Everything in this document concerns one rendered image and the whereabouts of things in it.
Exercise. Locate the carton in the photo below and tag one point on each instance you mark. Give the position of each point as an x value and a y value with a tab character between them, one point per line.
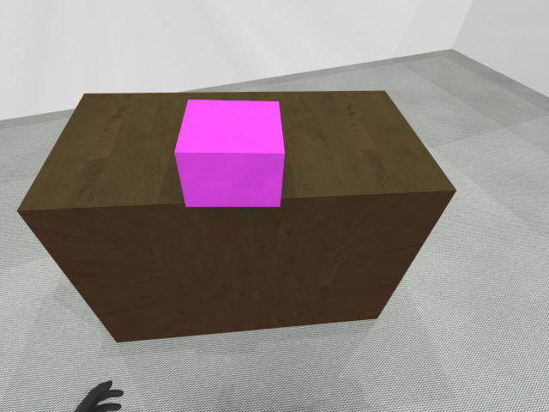
230	153

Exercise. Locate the left robot hand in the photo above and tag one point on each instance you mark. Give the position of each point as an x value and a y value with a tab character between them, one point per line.
100	393

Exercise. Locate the pedestal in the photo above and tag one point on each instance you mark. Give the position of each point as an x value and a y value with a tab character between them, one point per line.
360	195

